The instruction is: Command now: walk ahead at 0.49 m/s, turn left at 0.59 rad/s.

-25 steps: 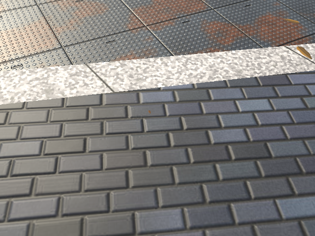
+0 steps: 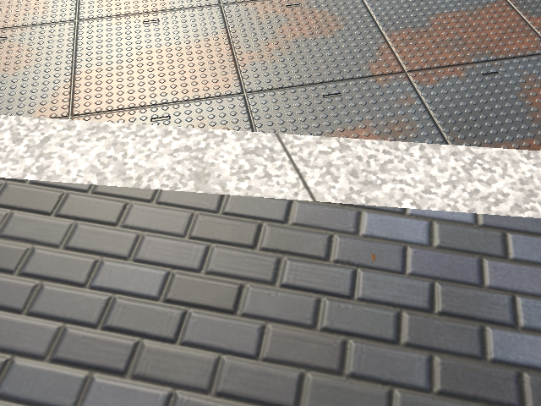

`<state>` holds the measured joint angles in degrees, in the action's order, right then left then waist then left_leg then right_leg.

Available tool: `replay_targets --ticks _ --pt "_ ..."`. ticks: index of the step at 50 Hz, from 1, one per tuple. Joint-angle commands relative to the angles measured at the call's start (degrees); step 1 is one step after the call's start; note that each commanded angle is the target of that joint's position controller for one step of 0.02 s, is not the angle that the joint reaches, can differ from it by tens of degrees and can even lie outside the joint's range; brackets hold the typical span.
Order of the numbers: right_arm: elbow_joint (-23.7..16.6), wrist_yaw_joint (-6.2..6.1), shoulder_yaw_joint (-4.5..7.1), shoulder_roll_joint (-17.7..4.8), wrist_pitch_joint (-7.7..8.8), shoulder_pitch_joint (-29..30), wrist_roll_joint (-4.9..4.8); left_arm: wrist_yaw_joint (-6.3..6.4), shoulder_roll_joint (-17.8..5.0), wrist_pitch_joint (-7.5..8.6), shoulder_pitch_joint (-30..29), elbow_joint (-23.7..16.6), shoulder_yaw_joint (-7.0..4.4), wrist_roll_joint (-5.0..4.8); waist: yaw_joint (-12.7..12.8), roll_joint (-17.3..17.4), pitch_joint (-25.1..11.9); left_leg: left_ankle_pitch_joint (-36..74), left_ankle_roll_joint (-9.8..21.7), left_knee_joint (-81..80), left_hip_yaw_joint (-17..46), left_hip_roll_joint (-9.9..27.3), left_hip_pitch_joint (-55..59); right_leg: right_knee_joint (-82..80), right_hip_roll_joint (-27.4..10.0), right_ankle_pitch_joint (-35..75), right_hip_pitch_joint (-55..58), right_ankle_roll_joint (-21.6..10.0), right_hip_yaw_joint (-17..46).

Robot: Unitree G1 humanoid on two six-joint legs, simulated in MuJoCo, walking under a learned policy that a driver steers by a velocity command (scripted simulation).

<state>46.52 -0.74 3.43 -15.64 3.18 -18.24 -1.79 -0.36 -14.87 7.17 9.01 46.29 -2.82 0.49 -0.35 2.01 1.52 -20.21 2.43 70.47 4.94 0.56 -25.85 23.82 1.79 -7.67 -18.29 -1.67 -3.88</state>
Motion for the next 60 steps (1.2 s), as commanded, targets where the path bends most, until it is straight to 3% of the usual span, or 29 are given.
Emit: replay_targets --ticks 1,4,9,14,16,18,19,20,21,22,23,24,25,28,35,40,43,45,46,47,48,49,50,51,52,53,55,58,60 --pt "-4.9 0.32 0.75 -1.76 -0.28 -1.34 -0.25 -0.23 -4.91 0.78 1.92 -1.16 -1.37 -0.03 0.13 -6.07 -2.44 3.33 -0.1 -0.57 1.63 6.91 -10.62 -14.87 -16.35 2.81 9.62 -10.05 14.59" --pt "-7.85 0.33 0.5 -1.44 -0.92 2.61 0.43 -0.27 -7.34 1.11 2.77 0.18 -2.3 -0.42 0.13 -4.62 -0.48 7.4 -0.75 -6.27 1.57 8.02 -14.97 -16.79 -17.49 8.66 9.52 -11.25 9.35" --pt "-10.29 1.82 -0.5 -0.58 0.49 10.51 0.77 -0.36 -9.11 0.22 5.38 1.84 -2.42 -0.89 2.5 -3.89 0.58 20.32 -0.25 -24.5 -1.8 6.12 -12.16 -16.47 -14.75 11.54 10.95 -9.75 1.26" --pt "-14.01 3.19 -0.64 -1.94 0.86 18.4 0.5 -0.4 -11.62 -1.52 10.25 4.51 -2.69 -2.39 4.29 -5.42 2.74 14.97 1.37 -34.57 -5.56 4.17 -10.71 -13.65 -18.08 10.53 18.07 -8.3 1.62" --pt "-13.98 3.3 0.21 -3.82 1.01 15.61 0.84 -0.2 -12.57 -2.4 9.75 5.02 -2.77 -2.66 1.35 -6.9 0.68 11.12 3.3 -37.94 -7.75 1.65 -4.45 -7.74 -18.47 22.13 20.3 -6.96 0.59" --pt "-8.96 2.53 3.25 -9.21 0.88 -1.1 1.16 0.23 -10.6 -2.83 9.64 4.85 -1.75 -1.93 -6.93 -5.25 -9.56 15.13 6.31 -39.74 -8.25 -0.8 21.16 13.55 -13.65 30.88 12.05 -3.44 -4.2" --pt "-7.96 1.58 4.94 -16.23 0.51 -9.5 2.08 -0.06 -5.5 -1.98 12.67 2.43 0.1 -0.41 -7.58 6.87 -18.14 13.51 13.68 -40.08 15.17 14.78 43.54 37.12 -7.45 8.47 -9.53 0.39 -5.81" --pt "-7.83 1.61 4.33 -15.45 0.63 -10.32 1.48 -0.6 -3.55 -0.43 14.66 3.3 0.99 -1.22 -6.09 12.58 -25.49 8.69 19.33 -51.18 37.62 23.8 49.01 50.78 -0.99 -24.85 -21.04 1.14 4.11" --pt "-7.93 1.92 2.93 -10.99 1.07 -7.95 1.86 -0.93 -9.04 0.22 10.24 2.54 -0.68 -3.52 -6.78 6.62 -18.98 8.3 16.12 -52.24 31.3 22.31 43.65 55.07 -4.2 -22.93 -26.36 0.02 8.8" --pt "-8.15 1.98 2.24 -8.67 1.31 -4.09 1.82 -0.89 -8.75 0.19 6.43 1.22 -0.69 -4.15 -5.27 4.97 -12.27 11.54 13.74 -52.4 21.41 20.14 35.56 53.42 -6.74 -18.15 -27.18 -0.74 7.95" --pt "-8.18 2.26 1.57 -6.45 1.6 0.17 1.67 -0.56 -7.91 -0.3 5.12 1.28 -0.71 -3.16 -3.01 1.58 -8.1 14.87 12.06 -54.11 14.68 17.39 27.59 49.4 -9.07 -13.65 -24.85 -0.55 7.66" --pt "-8.36 2.41 1.06 -4.3 2.1 3.11 1.83 -0.29 -7.53 -1.31 5.99 1.85 -1.15 -2.33 -0.91 2.22 -5.77 15.58 10.51 -56.71 9.57 15.19 22.29 46.31 -10.66 -9.81 -21.65 -0.5 8.43" --pt "-8.0 2.45 1.2 -4.26 2.67 4.32 2.14 -0.32 -6.44 -2.3 7.98 2.32 -1.09 -2.38 0.56 4.36 -5.11 16.61 10.62 -58.93 7.11 14.83 18.25 45.36 -11.09 -7.57 -17.9 0.05 8.93" --pt "-5.91 2.02 1.63 -4.38 4.15 4.24 2.84 0.06 -4.73 -4.0 8.03 2.55 -1.29 -2.48 1.79 1.93 -2.34 23.08 10.15 -62.1 -0.45 13.57 15.88 42.38 -9.96 -2.17 -18.89 1.06 10.36" --pt "-2.49 -0.02 2.19 -6.25 3.87 1.19 2.52 -1.33 -2.25 -3.69 -2.61 -1.32 -0.74 -1.44 -1.5 0.74 2.15 24.58 7.15 -64.14 -11.27 12.95 20.92 21.22 -7.49 14.8 -22.78 0.74 7.65" --pt "0.33 -0.54 2.78 -7.54 2.14 -2.8 1.55 -3.18 -1.59 -3.53 -10.03 -6.04 -0.14 -1.51 -4.12 0.17 4.79 30.35 6.34 -60.1 -14.15 16.11 31.16 14.25 -6.87 9.0 -26.99 -1.55 3.35" --pt "0.09 -1.04 3.22 -9.57 0.84 -1.15 1.17 -4.04 -3.08 -3.67 -8.65 -7.92 -0.9 -1.83 -1.61 2.57 1.65 53.17 4.55 -51.76 -16.61 16.23 33.36 13.17 -2.91 0.6 -19.7 -4.4 -1.83" --pt "-0.42 -1.49 3.48 -11.24 -0.06 0.48 0.98 -3.77 -6.85 -3.95 1.63 -6.44 -2.96 -2.19 4.55 4.17 -5.0 67.45 2.84 -36.46 -17.89 14.79 31.29 12.11 1.86 -2.72 -4.87 -7.39 -4.31" --pt "-0.92 -1.66 3.25 -11.29 0.05 1.3 0.72 -2.85 -10.57 -4.13 10.82 -4.4 -4.92 -2.05 9.53 2.2 -9.81 60.04 0.63 -22.61 -18.63 12.2 23.1 7.69 2.57 1.09 10.7 -9.83 -1.38" --pt "-2.84 -1.36 1.62 -5.69 0.98 -1.0 2.43 -1.43 -16.35 -4.67 15.81 -3.48 -6.36 -1.82 8.08 -9.99 -14.57 20.51 -2.41 -2.16 -17.93 6.26 2.88 6.76 -10.54 1.94 28.89 -15.32 20.27" --pt "-5.17 -0.35 -0.19 -1.87 3.5 -3.66 1.9 -1.81 -18.17 -3.73 14.48 -5.23 -6.06 -1.43 4.21 -15.55 -23.68 -14.65 -3.9 12.72 -4.34 -4.76 -13.93 -3.45 -21.78 -5.46 41.63 -26.11 53.3" --pt "-6.41 0.56 0.97 -6.78 5.29 3.77 -0.13 -1.93 -13.02 -3.38 14.89 -5.13 -4.8 -1.19 7.76 -8.46 -20.79 -10.72 -2.37 13.95 2.49 -0.99 -20.28 -6.51 -20.06 -6.24 40.77 -22.14 48.2" --pt "-7.41 0.82 0.88 -7.11 6.04 6.4 -0.81 -1.85 -10.26 -3.02 12.08 -5.24 -4.09 -1.57 6.35 -6.22 -13.1 -5.47 -1.04 9.62 1.5 1.53 -21.49 -6.39 -17.86 -2.81 32.8 -19.44 38.53" --pt "-6.84 0.3 0.89 -6.5 6.15 6.76 0.45 -1.84 -8.75 -2.91 7.67 -6.18 -3.58 -1.9 3.2 -0.78 -8.62 -1.76 -1.01 4.08 0.87 4.13 -18.42 -6.63 -14.97 2.22 23.57 -17.02 31.97" --pt "-6.43 -0.16 1.49 -7.15 5.54 6.77 1.92 -1.73 -6.44 -2.95 4.5 -7.19 -2.85 -1.65 1.26 -0.04 -5.83 0.9 -1.31 -0.02 0.31 5.66 -14.81 -7.97 -12.68 7.42 17.03 -15.51 27.2" --pt "-6.8 -0.05 1.72 -7.19 4.74 5.29 2.14 -1.45 -6.7 -2.91 3.51 -8.12 -2.77 -0.95 -0.47 -2.96 -5.6 1.93 -2.09 -1.42 0.66 6.24 -11.27 -9.16 -12.3 11.23 12.33 -16.43 26.39" --pt "-7.09 -0.05 1.66 -6.16 3.52 4.38 2.61 -0.97 -7.38 -2.62 3.64 -8.39 -3.02 -1.23 -1.35 -3.06 -4.78 3.17 -3.98 -6.28 -0.44 6.47 -9.46 -10.25 -10.77 16.46 7.77 -16.58 22.87" --pt "-9.33 -0.29 0.92 -4.2 2.85 10.56 2.99 0.23 -9.51 -2.76 6.23 -7.89 -3.54 -1.56 0.25 -3.62 -2.85 11.66 -6.0 -17.65 -2.28 4.79 -10.25 -10.49 -7.99 18.27 4.15 -14.67 18.7" --pt "-9.79 0.13 0.2 -2.76 3.02 13.93 2.75 0.67 -9.1 -3.14 7.55 -7.34 -3.35 -1.75 1.99 -5.6 -3.02 19.99 -5.97 -27.72 -2.95 3.28 -7.84 -9.63 -5.96 15.25 4.03 -12.34 15.84"
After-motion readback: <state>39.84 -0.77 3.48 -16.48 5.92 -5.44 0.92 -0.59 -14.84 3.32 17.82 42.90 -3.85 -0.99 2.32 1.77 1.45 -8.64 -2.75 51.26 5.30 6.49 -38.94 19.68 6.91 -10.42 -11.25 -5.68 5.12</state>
